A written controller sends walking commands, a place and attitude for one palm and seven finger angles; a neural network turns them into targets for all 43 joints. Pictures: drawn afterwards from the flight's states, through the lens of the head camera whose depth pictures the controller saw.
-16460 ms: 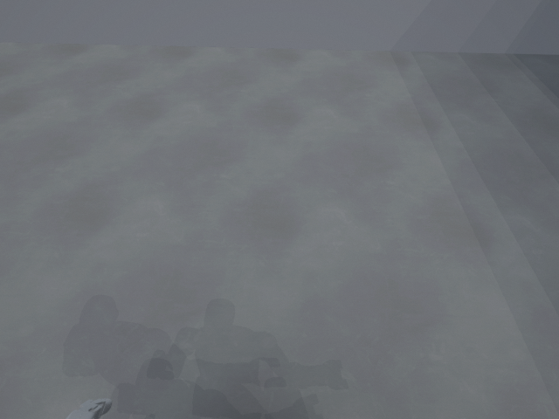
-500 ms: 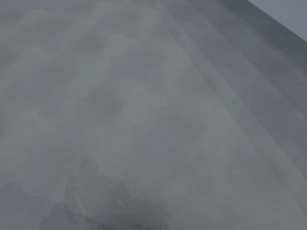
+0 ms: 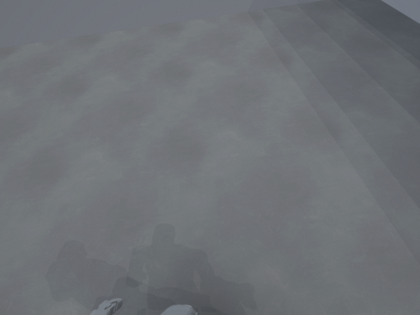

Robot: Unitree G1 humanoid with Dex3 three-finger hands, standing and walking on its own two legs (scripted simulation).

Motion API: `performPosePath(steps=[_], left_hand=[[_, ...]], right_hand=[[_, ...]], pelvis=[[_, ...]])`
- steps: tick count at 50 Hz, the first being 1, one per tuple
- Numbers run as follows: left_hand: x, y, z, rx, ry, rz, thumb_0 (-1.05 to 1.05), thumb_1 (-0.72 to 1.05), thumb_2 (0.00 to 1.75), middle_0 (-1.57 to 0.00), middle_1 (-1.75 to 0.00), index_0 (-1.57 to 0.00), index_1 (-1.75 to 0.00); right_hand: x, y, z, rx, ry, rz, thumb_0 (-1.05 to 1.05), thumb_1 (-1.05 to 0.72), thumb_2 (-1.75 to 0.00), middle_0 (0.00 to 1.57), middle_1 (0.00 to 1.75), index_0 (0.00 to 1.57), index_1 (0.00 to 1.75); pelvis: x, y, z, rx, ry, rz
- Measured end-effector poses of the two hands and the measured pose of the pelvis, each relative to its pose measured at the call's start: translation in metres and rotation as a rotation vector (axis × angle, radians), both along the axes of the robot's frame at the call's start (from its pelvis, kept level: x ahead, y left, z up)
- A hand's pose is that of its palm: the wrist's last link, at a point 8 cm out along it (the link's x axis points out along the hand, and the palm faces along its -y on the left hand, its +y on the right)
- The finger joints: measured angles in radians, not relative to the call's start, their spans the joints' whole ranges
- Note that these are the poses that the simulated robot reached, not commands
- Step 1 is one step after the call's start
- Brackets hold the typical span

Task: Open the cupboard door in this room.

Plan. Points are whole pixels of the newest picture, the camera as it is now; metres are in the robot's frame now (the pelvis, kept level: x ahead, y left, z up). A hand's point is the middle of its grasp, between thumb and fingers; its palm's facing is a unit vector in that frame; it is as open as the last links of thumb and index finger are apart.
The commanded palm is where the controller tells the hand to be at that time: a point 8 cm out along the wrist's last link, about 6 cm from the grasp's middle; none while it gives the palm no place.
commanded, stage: turn or walk to find it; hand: left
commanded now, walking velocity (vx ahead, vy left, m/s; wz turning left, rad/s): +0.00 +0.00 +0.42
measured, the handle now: out of the picture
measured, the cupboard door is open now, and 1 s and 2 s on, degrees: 0 0 0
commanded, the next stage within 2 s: stand and wait in 0.80 s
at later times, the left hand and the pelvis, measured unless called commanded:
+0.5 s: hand out of the picture -0.03 +0.26 -0.17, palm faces +0.27 -0.93 -0.24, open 7.4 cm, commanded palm none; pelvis -0.02 +0.04 +0.00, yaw +13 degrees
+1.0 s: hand out of the picture -0.05 +0.18 -0.15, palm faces +0.37 -0.89 -0.26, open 7.4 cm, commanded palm none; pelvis -0.02 -0.01 +0.01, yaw +21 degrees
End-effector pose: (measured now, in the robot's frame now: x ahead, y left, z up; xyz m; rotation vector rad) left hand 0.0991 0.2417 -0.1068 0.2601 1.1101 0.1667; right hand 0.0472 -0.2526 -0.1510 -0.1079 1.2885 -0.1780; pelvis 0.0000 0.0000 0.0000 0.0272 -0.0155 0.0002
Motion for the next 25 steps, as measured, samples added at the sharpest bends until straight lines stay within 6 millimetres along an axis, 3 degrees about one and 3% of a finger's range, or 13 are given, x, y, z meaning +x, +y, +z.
performPosePath(steps=[5,10,19,25], left_hand=[[-0.033,-0.006,-0.001,-0.014,0.053,0.065,0.01,0.91,0.9,-0.2,-0.3,-0.2,-0.3],[-0.069,-0.002,-0.01,-0.041,0.11,0.132,0.01,0.91,0.9,-0.21,-0.3,-0.2,-0.3],[-0.142,0.042,-0.045,-0.082,0.215,0.287,0.01,0.91,0.9,-0.21,-0.3,-0.2,-0.3],[-0.151,0.059,-0.033,-0.077,0.215,0.335,0.01,0.91,0.9,-0.2,-0.29,-0.19,-0.3]], right_hand=[[-0.004,-0.007,0.005,-0.004,0.044,0.047,0.0,-0.91,-0.9,0.2,0.3,0.2,0.3],[0.003,-0.002,0.011,-0.023,0.077,0.108,0.01,-0.91,-0.9,0.2,0.3,0.2,0.3],[0.053,0.045,0.02,-0.079,-0.042,0.261,0.01,-0.91,-0.9,0.2,0.3,0.2,0.3],[0.066,0.07,0.035,-0.074,-0.088,0.314,0.0,-0.9,-0.9,0.2,0.3,0.2,0.3]], pelvis=[[-0.003,-0.005,0.006,0.007,-0.001,0.053],[-0.006,-0.001,0.007,0.006,0.006,0.101],[-0.018,0.029,-0.008,-0.02,0.007,0.183],[-0.022,0.037,0.005,-0.038,0.007,0.22]])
